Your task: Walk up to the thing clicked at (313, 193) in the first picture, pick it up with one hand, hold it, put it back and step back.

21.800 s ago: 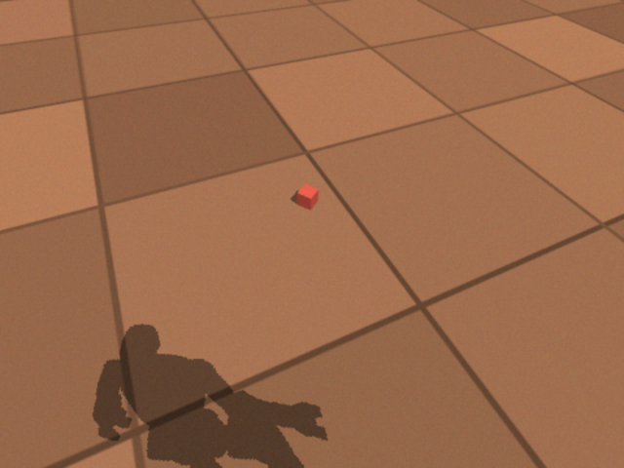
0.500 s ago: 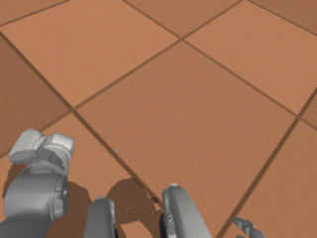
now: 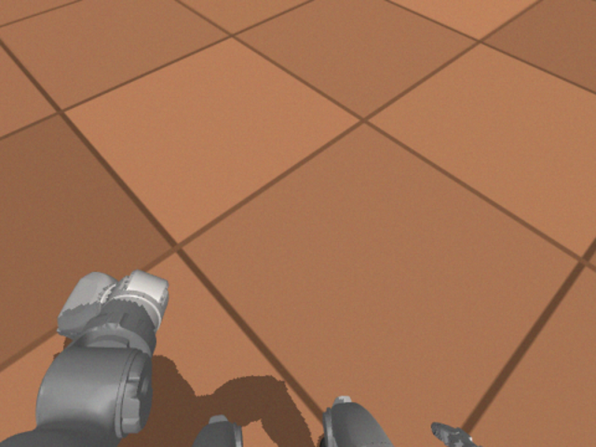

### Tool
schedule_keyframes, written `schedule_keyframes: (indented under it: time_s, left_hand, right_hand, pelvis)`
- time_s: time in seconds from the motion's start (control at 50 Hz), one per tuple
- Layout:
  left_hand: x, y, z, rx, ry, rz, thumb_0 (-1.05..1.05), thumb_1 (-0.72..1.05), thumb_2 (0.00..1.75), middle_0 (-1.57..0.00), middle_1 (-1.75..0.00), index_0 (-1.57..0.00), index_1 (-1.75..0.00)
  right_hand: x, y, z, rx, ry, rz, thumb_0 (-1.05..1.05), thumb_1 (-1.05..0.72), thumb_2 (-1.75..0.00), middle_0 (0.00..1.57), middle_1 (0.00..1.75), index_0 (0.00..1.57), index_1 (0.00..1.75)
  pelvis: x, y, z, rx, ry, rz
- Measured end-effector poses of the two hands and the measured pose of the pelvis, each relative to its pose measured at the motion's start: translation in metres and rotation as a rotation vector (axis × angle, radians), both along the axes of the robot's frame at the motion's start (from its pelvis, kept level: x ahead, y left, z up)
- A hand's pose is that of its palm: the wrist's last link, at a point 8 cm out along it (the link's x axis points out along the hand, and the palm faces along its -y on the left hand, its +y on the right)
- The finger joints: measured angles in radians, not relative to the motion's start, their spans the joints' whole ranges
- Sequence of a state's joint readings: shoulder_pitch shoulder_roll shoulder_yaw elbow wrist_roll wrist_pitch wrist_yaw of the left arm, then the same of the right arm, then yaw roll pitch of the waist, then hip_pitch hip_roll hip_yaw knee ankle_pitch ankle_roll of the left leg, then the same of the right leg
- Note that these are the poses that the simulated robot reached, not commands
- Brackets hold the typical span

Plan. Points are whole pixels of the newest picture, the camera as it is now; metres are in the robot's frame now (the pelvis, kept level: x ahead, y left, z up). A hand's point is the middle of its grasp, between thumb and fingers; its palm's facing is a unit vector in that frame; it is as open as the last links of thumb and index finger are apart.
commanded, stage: lift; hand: left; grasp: from above
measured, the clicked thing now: (122, 328) +0.34 +0.24 -0.09
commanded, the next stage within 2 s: hold in 0.10 s
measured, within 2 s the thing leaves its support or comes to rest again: neither
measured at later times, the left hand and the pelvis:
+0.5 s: hand (97, 295) +0.35 +0.25 +0.00, palm faces -0.13 -0.45 -0.88, open 10.5 cm; pelvis +0.03 +0.01 +0.04, yaw +0 degrees
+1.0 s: hand (94, 273) +0.37 +0.24 +0.03, palm faces -0.08 -0.46 -0.89, open 10.5 cm; pelvis +0.05 +0.01 +0.06, yaw +1 degrees
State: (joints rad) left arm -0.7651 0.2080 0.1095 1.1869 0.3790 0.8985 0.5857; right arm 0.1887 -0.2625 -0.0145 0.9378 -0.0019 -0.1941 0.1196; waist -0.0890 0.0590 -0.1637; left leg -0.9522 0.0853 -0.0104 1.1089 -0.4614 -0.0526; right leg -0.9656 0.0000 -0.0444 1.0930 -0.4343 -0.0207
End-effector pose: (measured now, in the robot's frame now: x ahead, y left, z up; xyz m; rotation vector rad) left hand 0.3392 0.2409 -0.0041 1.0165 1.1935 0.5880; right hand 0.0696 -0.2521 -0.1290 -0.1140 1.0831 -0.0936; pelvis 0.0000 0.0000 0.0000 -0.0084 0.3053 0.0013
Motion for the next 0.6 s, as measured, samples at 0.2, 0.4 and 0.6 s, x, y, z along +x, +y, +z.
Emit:
schedule_keyframes:
  time_s: [0.2,0.4,0.6]
  left_hand:
    - [0.007,0.003,0.034,-0.001,-0.019,0.018,-0.02,-0.05,0.6,-0.61,-0.66,-0.62,-0.62]
    - [0.015,0.011,0.056,-0.005,-0.005,0.023,-0.02,-0.05,0.6,-0.62,-0.66,-0.62,-0.61]
    - [0.017,0.011,0.059,0.016,-0.01,-0.009,-0.02,-0.06,0.6,-0.62,-0.66,-0.62,-0.62]
  right_hand:
    - [0.025,-0.001,0.031,-0.019,-0.029,0.023,0.01,-0.89,-0.89,0.2,0.3,0.2,0.3]
    - [0.053,0.003,0.051,-0.02,-0.068,0.036,0.01,-0.9,-0.89,0.2,0.3,0.19,0.3]
    - [0.064,0.014,0.06,-0.004,-0.073,0.062,0.01,-0.9,-0.89,0.2,0.3,0.19,0.3]
  pelvis:
    - [0.014,0.005,0.024,-0.003,-0.049,0.002]
    - [0.028,0.011,0.039,0.0,-0.081,0.005]
    - [0.037,0.015,0.047,0.003,-0.108,0.008]
